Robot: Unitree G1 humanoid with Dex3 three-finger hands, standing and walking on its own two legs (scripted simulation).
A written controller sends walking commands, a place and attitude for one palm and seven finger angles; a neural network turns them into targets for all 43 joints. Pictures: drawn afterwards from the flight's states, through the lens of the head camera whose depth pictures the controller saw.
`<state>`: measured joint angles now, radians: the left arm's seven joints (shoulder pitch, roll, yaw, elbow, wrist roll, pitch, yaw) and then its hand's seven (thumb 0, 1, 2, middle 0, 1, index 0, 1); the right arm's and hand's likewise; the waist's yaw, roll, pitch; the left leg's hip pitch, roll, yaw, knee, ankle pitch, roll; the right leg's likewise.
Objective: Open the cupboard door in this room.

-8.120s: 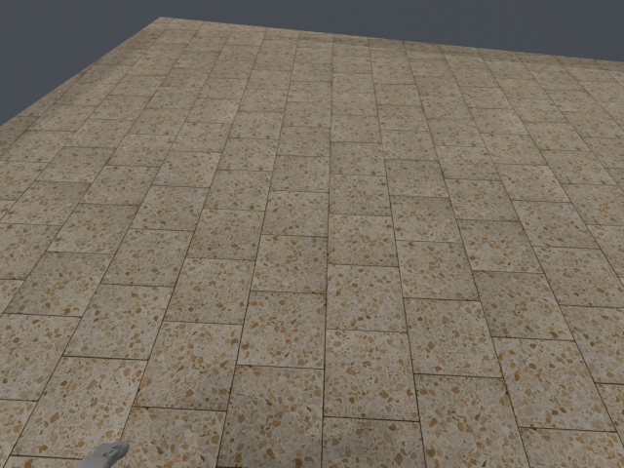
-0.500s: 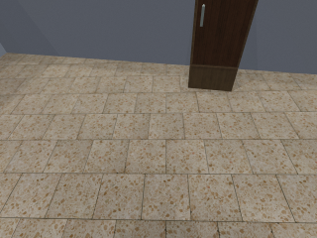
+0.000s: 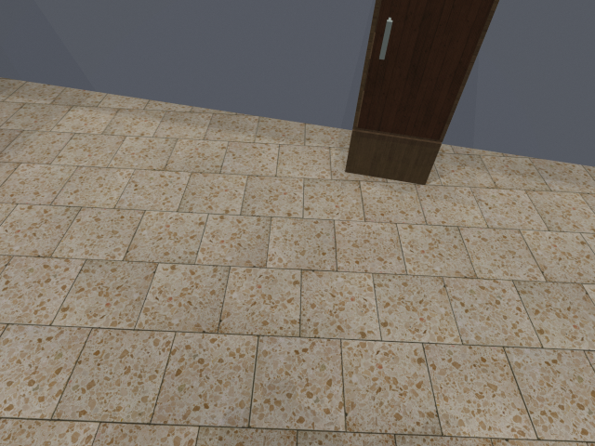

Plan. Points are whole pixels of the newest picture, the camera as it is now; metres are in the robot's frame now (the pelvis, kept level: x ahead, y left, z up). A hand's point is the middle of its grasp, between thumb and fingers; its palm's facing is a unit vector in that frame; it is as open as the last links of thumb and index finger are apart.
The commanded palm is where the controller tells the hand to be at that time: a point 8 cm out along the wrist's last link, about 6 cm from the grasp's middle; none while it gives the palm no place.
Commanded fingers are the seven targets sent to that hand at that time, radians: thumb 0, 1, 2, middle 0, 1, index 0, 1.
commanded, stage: turn or walk to find it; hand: left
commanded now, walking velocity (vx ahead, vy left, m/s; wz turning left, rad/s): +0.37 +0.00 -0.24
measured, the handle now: (385, 38) +1.55 -0.23 -0.04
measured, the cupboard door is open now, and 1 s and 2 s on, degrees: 0 0 0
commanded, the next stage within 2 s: stand and wait in 0.50 s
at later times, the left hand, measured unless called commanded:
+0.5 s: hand (248, 341) +0.34 +0.12 -0.17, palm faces -0.12 -0.97 -0.20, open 7.4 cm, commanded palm none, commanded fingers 0.00 0.90 0.90 -0.20 -0.30 -0.20 -0.30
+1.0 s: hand (252, 346) +0.33 +0.11 -0.18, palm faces -0.03 -0.99 -0.12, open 7.4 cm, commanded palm none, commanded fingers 0.00 0.90 0.90 -0.20 -0.30 -0.20 -0.30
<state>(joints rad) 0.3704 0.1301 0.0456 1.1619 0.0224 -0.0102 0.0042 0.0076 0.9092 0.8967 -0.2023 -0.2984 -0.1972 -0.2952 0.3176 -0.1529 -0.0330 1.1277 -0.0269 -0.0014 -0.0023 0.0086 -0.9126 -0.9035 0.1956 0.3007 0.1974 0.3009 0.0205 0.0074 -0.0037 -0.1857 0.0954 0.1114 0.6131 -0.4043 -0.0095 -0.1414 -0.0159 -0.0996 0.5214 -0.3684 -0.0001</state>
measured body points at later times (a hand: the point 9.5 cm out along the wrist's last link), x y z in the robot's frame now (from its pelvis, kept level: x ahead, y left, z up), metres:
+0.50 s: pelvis +0.19 -0.05 -0.02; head +0.23 -0.06 +0.43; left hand +0.34 +0.17 -0.16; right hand +0.04 -0.22 -0.17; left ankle +0.01 +0.11 -0.64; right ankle +0.27 -0.12 -0.73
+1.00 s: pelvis +0.36 -0.04 +0.00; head +0.39 -0.02 +0.45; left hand +0.33 +0.16 -0.17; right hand +0.44 -0.25 -0.14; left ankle +0.42 +0.06 -0.73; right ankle +0.27 -0.12 -0.72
